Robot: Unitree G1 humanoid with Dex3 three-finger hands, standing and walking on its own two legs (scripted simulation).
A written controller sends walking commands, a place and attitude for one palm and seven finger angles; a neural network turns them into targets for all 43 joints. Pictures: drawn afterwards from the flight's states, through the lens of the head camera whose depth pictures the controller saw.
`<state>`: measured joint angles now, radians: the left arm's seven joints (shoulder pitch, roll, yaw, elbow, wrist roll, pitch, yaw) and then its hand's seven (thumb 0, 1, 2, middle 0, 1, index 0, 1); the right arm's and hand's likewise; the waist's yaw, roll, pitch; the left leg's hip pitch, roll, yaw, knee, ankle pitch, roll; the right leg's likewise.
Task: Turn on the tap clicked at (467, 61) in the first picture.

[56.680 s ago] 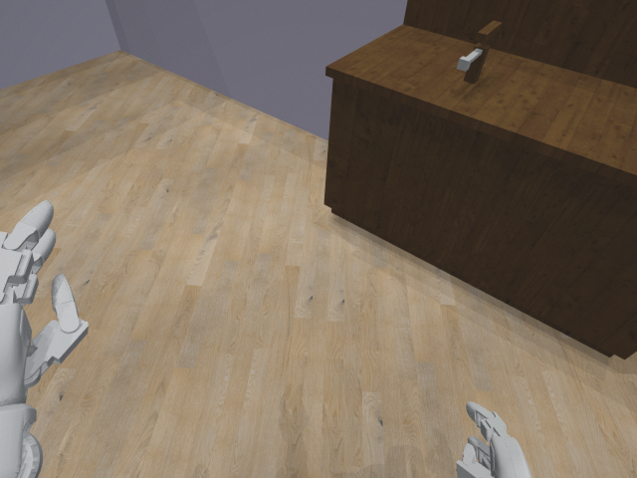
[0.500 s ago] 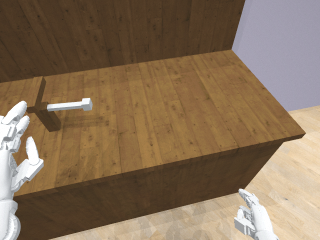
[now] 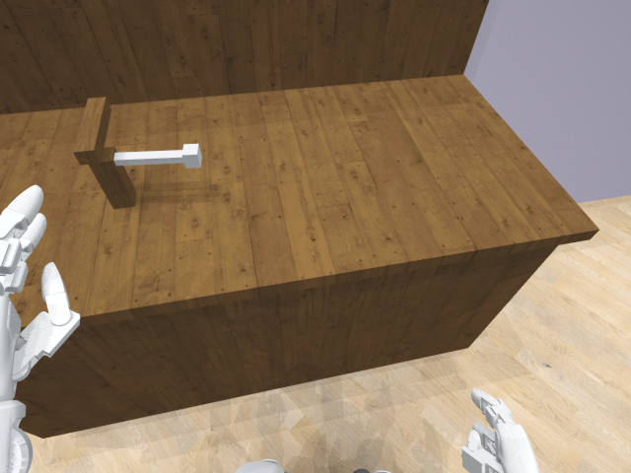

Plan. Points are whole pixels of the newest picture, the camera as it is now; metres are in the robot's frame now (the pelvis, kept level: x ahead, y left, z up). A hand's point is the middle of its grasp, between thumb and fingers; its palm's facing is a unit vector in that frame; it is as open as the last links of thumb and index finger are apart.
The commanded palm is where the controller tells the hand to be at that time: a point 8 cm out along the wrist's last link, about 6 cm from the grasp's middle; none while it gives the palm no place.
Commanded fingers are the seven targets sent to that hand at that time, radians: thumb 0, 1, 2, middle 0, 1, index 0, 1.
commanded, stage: step back with the hand held close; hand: left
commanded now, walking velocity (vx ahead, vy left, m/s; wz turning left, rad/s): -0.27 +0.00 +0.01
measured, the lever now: (192, 156) +0.56 +0.25 +0.06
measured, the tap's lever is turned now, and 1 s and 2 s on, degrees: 84 84 84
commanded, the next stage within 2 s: stop stepping back and stand still in 0.70 s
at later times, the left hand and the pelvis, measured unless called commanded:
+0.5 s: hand (24, 382) +0.16 +0.25 +0.17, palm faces +0.33 -0.85 -0.41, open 7.4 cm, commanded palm +0.09 +0.29 +0.19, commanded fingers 0.00 0.90 0.90 -0.20 -0.30 -0.20 -0.30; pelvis -0.06 +0.00 +0.00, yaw +1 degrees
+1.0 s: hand out of the picture +0.00 +0.21 +0.17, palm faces +0.34 -0.86 -0.38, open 7.4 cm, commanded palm -0.04 +0.25 +0.19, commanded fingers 0.00 0.90 0.90 -0.20 -0.30 -0.20 -0.30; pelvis -0.21 -0.02 +0.01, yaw -1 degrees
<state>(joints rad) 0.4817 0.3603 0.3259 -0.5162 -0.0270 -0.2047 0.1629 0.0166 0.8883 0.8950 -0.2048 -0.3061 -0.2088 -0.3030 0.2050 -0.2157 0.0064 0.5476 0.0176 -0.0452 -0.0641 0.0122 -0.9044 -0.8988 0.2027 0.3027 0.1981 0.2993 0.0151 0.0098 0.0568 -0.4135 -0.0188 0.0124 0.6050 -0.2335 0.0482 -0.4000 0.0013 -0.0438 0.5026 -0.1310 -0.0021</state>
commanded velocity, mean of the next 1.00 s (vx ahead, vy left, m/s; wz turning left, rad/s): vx -0.22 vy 0.03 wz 0.00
